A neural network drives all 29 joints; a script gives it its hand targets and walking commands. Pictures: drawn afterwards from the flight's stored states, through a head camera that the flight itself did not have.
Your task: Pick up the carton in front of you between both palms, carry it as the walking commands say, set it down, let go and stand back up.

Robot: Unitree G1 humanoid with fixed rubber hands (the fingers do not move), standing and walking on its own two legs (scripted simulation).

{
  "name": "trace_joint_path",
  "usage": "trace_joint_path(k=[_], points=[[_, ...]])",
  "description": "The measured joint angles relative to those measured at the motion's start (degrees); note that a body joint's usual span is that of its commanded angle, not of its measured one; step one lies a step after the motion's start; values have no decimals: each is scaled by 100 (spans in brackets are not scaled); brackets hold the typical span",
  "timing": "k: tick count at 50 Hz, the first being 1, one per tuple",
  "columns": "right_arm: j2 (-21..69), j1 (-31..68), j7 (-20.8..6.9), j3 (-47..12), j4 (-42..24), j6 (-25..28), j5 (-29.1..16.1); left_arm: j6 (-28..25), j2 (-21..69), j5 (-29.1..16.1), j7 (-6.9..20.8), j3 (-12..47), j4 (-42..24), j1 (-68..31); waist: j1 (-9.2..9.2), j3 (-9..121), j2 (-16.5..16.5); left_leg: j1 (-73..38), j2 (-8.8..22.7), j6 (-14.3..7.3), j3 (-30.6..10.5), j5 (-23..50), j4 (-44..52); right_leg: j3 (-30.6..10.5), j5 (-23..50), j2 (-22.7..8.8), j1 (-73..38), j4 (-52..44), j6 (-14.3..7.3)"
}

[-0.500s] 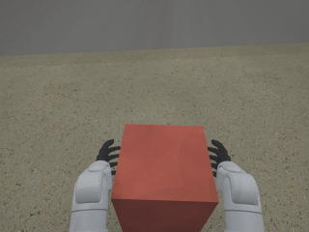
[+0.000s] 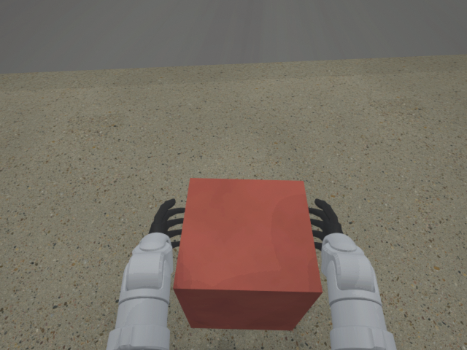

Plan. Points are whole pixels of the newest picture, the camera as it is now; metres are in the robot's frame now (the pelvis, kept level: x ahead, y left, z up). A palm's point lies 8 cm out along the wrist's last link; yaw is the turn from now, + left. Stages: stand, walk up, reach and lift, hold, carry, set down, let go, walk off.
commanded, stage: carry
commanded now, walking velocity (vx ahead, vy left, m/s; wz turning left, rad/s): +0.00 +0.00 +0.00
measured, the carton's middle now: (244, 258) +0.30 +0.00 -0.03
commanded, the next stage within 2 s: hold in 0.54 s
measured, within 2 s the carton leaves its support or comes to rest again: neither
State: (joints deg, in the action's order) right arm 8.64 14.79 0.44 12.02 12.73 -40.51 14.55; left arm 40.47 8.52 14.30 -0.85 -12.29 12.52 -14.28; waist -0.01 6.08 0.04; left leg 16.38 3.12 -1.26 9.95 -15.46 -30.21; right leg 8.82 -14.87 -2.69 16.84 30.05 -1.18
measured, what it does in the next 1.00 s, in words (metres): stands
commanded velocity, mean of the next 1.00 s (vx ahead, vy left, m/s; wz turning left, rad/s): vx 0.00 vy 0.00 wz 0.00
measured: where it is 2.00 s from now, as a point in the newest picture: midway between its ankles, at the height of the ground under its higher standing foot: outside the picture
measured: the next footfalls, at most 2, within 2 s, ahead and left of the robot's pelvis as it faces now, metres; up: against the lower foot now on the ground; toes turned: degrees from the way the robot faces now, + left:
none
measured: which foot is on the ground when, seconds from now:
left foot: down 0.00-1.00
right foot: down 0.00-1.00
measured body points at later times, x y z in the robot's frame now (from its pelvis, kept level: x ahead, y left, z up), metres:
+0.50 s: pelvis -0.01 +0.00 +0.00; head -0.04 +0.00 +0.45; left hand +0.29 +0.16 +0.03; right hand +0.29 -0.15 +0.04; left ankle +0.01 +0.10 -0.73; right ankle +0.01 -0.10 -0.73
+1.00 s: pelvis -0.04 -0.01 +0.00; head -0.08 -0.01 +0.45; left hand +0.25 +0.17 +0.04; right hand +0.27 -0.14 +0.04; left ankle +0.01 +0.10 -0.73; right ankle +0.01 -0.11 -0.73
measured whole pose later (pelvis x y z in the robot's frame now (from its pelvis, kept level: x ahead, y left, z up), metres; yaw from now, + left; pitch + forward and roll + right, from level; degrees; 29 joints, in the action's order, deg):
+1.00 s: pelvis -0.04 -0.01 +0.00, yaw +4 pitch -11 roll +0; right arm 9.4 17.9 -0.6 15.1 16.3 -41.2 16.6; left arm 41.6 9.2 16.6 0.1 -14.8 15.7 -17.3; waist 0.2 -5.5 -0.4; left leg 5.3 0.2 -1.6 4.1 -10.5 -26.3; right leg 3.3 -11.7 -0.5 4.7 26.8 -1.2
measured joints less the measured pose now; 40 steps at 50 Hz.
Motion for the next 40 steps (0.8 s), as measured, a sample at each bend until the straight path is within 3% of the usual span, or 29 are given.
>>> trace_joint_path(k=[27, 32, 40], points=[[-17, -77, 24, -69, -77, -207, -24, 208, -16, -18, -17, 81, -76, 76, -4, 34, -1, 67, -27, -49, 12, 83, 8, -9, 99, -28, 64, -16, 21], [-39, -193, 9, -90, -303, -179, -47, 177, -13, 14, 5, 195, -181, 81, -81, -671, -71, -674, -200, -52, -240, 335, 478, -540, 321, 125, -727, -436, 53], [-13, -72, -31, -78, -66, -126, 8, 180, -25, 40, 4, 121, -172, 129, 41, -1027, -67, -1098, -214, -41, -363, 475, 627, -450, 342, 137, -1201, -586, 45]])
